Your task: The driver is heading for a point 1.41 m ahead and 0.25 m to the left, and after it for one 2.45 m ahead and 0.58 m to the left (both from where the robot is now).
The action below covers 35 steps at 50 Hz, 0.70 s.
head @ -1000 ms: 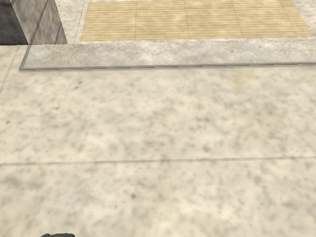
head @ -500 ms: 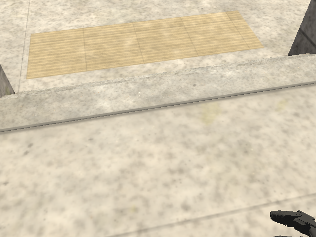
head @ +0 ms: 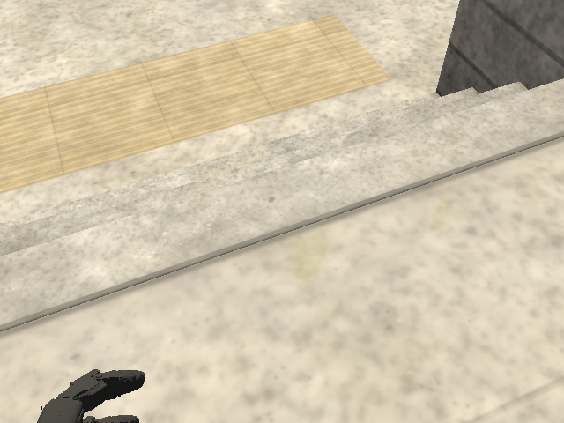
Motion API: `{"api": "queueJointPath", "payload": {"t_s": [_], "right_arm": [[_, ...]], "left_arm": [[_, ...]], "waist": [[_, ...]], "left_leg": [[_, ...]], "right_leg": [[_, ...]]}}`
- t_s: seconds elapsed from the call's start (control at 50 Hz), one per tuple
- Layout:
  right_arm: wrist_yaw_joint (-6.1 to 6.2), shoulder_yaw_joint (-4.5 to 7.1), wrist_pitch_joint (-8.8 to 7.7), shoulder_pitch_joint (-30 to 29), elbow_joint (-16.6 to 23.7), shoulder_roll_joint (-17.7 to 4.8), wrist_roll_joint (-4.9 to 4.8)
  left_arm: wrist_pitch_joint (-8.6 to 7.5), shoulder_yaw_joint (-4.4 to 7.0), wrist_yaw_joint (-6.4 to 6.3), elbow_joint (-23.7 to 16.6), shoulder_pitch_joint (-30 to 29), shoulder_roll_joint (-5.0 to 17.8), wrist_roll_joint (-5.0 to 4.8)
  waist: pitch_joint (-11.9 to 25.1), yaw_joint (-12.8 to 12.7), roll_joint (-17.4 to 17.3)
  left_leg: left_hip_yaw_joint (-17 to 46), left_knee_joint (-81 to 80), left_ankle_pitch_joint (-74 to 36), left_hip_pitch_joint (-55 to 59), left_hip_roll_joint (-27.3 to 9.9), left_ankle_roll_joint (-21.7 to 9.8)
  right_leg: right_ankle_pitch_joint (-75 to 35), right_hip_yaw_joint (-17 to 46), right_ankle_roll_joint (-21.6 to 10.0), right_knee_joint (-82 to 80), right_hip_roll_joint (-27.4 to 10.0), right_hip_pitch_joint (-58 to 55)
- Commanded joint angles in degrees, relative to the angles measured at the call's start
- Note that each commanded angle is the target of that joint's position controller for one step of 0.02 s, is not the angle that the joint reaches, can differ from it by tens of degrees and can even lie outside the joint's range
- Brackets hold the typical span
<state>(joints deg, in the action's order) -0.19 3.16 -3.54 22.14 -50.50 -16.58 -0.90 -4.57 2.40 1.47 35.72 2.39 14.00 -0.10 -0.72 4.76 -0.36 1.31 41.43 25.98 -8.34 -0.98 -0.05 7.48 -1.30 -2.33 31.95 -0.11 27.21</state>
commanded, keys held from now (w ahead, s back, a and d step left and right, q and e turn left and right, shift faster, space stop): w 1.00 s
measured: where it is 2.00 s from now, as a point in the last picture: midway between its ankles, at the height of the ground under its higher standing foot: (272, 320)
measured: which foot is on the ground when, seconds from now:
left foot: up 0.00-0.46, down 0.48-1.00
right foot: down 0.00-0.50, up 0.52-0.98, down 1.00-1.00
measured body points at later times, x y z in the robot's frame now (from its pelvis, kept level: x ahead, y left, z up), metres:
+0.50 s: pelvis +0.27 +0.03 +0.00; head +0.30 +0.04 +0.44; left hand +0.26 +0.32 -0.14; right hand +0.50 -0.20 -0.08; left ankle +0.38 +0.13 -0.73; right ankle +0.10 -0.10 -0.71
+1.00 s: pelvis +0.53 +0.01 +0.00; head +0.56 +0.00 +0.45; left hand +0.76 +0.24 -0.08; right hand +0.52 -0.28 -0.13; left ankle +0.38 +0.14 -0.72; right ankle +0.66 -0.10 -0.73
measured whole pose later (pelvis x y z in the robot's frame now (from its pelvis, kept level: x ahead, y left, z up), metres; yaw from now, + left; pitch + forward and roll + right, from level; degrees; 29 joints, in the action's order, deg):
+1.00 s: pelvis +0.53 +0.01 +0.00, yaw +0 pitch +3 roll +2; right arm 0.0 3.4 -2.7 21.9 -52.0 -16.5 -1.2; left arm -4.5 2.1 2.1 41.2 3.1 14.2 -0.6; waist -0.2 4.6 1.3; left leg -1.9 19.8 23.4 1.7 1.1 -0.1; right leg 2.3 -0.7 -3.2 28.5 -2.4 28.3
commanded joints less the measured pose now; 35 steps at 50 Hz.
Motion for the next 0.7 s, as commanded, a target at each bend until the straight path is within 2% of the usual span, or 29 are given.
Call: {"api": "queueJointPath", "payload": {"t_s": [0.02,0.04,0.06,0.08,0.1,0.14,0.2,0.28,0.34,0.4,0.42,0.44,0.46,0.48,0.5,0.52,0.54,0.56,0.58,0.6,0.62,0.66,0.7], "right_arm": [[-0.42,0.96,-2.93,-2.0,6.4,-7.4,-0.86],[-0.49,0.82,-2.95,-5.8,7.3,-7.2,-1.02],[-0.38,0.85,-2.71,-7.6,7.5,-6.5,-0.14],[-0.23,1.15,-2.09,-7.0,7.3,-6.1,0.39],[-0.23,1.00,-1.42,-5.8,6.9,-5.1,0.37],[0.02,0.78,-0.47,-5.6,6.8,-3.6,0.60],[0.09,0.45,-0.40,-11.2,8.5,-2.8,1.09],[-0.84,-0.32,-1.01,-19.2,10.4,-1.5,0.57],[-1.70,-0.41,-1.30,-23.9,12.2,-2.0,0.11],[-2.57,-0.20,-1.74,-25.1,13.5,-3.1,0.09],[-2.68,0.02,-1.87,-23.8,13.3,-3.7,0.15],[-2.60,0.55,-2.01,-20.5,12.6,-4.7,0.31],[-2.23,1.75,-2.02,-13.1,10.2,-6.8,0.57],[-1.65,3.05,-1.99,-2.8,8.0,-10.6,1.03],[-1.46,4.34,-1.61,2.5,7.1,-16.1,1.29],[-1.52,3.13,-1.28,4.1,6.7,-11.2,0.28],[-1.36,2.24,-1.28,-0.3,7.3,-9.0,0.24],[-1.21,1.73,-1.16,-4.4,8.1,-7.5,0.54],[-1.39,1.19,-1.20,-7.5,8.2,-5.8,1.03],[-1.48,0.75,-1.60,-9.2,8.4,-4.4,1.60],[-1.60,0.69,-1.85,-10.0,8.4,-3.9,1.60],[-1.50,1.01,-2.46,-9.5,7.5,-4.8,1.22],[-0.95,1.39,-2.54,-8.2,6.4,-6.0,1.16]], "left_arm": [[0.41,3.69,-0.65,1.8,21.2,11.2,-0.31],[0.51,3.03,-0.63,1.2,17.3,9.5,-0.28],[0.46,2.53,-0.32,1.2,14.0,8.1,0.11],[0.08,2.07,-0.12,1.1,11.8,6.7,0.48],[-0.21,2.04,0.02,1.3,10.5,6.4,0.52],[-1.06,2.31,0.00,2.3,10.7,7.1,0.18],[-1.24,2.72,-0.65,4.3,13.0,8.4,0.10],[-0.72,3.06,-1.24,6.6,16.6,10.2,-0.53],[-0.12,3.27,-1.35,8.7,19.8,11.0,-0.97],[0.75,3.60,-1.70,10.2,20.7,11.7,-1.20],[1.06,3.72,-1.82,10.5,20.5,12.1,-1.19],[1.37,3.78,-1.95,10.5,19.5,12.5,-1.22],[1.68,3.43,-2.09,10.5,19.0,11.7,-1.09],[1.66,2.38,-2.31,9.5,19.2,9.4,-0.18],[0.49,0.35,-1.74,8.4,26.4,3.2,0.22],[-0.68,0.93,-1.48,9.4,24.2,6.0,-0.47],[-1.36,2.13,-1.21,7.7,18.8,10.2,-1.98],[-1.52,1.97,-1.38,6.6,14.8,9.9,-2.13],[-1.30,2.04,-1.60,6.2,12.8,9.3,-1.17],[-0.72,2.35,-1.77,6.3,13.7,8.8,-0.66],[-0.06,2.25,-1.77,6.9,15.1,7.7,-0.56],[0.85,2.03,-1.93,7.2,15.7,6.1,-0.35],[1.07,1.89,-2.11,6.1,12.1,5.7,-0.10]], "waist": [[14.9,-11.0,10.8],[9.3,-9.6,7.4],[5.1,-7.9,4.6],[3.3,-5.8,5.4],[2.6,-4.4,6.2],[1.9,-3.3,5.9],[0.4,-4.3,3.7],[-1.2,-7.2,3.5],[-2.5,-9.0,3.5],[-2.7,-8.4,4.2],[-1.8,-7.5,4.8],[0.1,-5.4,5.2],[4.7,-1.8,4.5],[12.9,2.0,1.0],[21.3,0.2,-13.2],[24.3,2.1,-13.9],[14.9,1.8,-9.7],[9.5,0.3,-5.5],[4.9,-1.4,-3.3],[3.7,-3.6,-4.9],[3.3,-4.8,-5.5],[2.5,-5.8,-4.8],[1.0,-5.3,-3.4]], "left_leg": [[4.2,33.0,3.6,-38.9,-1.1,-1.1],[2.5,31.6,-1.4,-38.6,-3.6,-1.5],[2.0,28.2,-5.2,-36.5,-5.2,-1.2],[2.5,25.3,-7.9,-33.0,-6.7,-0.9],[2.5,23.8,-9.6,-30.2,-7.0,-0.5],[1.9,21.1,-13.0,-29.4,-7.0,0.5],[1.9,11.5,-21.7,-31.7,-7.1,1.4],[0.2,-2.3,-31.2,-28.3,-4.9,1.0],[0.1,-7.3,-30.6,-28.5,-3.9,0.2],[-0.1,-10.8,-24.8,-27.8,-3.0,-1.9],[-0.8,-11.6,-22.7,-25.3,-2.3,-2.7],[-2.4,-12.9,-21.4,-19.8,-0.7,-3.7],[-4.0,-14.0,-21.9,-9.3,1.1,-5.3],[2.7,-11.2,-25.9,7.8,-5.4,-8.5],[28.5,-14.2,-17.7,30.7,-19.7,-18.1],[40.9,-22.4,-8.9,32.1,-21.4,-19.3],[33.4,-23.7,-5.7,25.1,-19.5,-16.4],[26.3,-24.6,-8.4,16.5,-17.3,-14.7],[21.5,-26.7,-12.9,8.3,-15.2,-14.1],[18.2,-28.3,-16.7,3.2,-13.5,-13.3],[16.1,-29.9,-18.8,0.4,-12.4,-13.3],[12.4,-32.1,-23.7,-2.3,-11.9,-14.1],[9.7,-33.3,-27.6,-2.2,-11.8,-14.5]], "right_leg": [[10.0,36.2,-14.6,-13.5,-20.9,-44.1],[8.4,28.8,-13.0,-14.6,-18.4,-36.0],[4.8,24.3,-12.2,-16.9,-16.1,-28.2],[1.3,20.9,-11.5,-18.9,-14.2,-22.8],[-0.6,18.7,-11.4,-20.8,-13.1,-19.2],[-5.7,14.7,-12.1,-22.8,-12.3,-16.5],[-10.6,10.5,-11.7,-23.8,-11.5,-17.1],[-9.0,6.6,-9.7,-24.0,-10.3,-18.1],[-7.3,7.2,-9.4,-22.4,-12.2,-22.5],[-10.7,8.2,-8.2,-19.0,-14.5,-27.8],[-14.3,8.2,-7.6,-17.2,-14.7,-28.9],[-22.3,7.2,-6.7,-13.2,-13.8,-29.1],[-30.0,5.0,-5.4,-4.6,-11.0,-27.6],[-22.7,2.3,-3.2,10.3,-8.0,-18.5],[6.0,0.0,1.6,33.3,1.7,5.9],[24.9,7.7,1.7,41.5,2.6,13.8],[21.9,8.0,0.9,44.3,-0.7,18.7],[16.7,6.1,0.5,42.1,-3.8,17.9],[13.2,5.4,0.6,38.2,-5.5,15.8],[10.5,6.0,0.6,35.2,-7.2,11.9],[9.2,5.9,0.9,33.8,-7.5,9.3],[7.0,5.2,1.8,30.8,-7.8,8.5],[2.1,5.0,2.9,25.2,-8.2,11.2]]}}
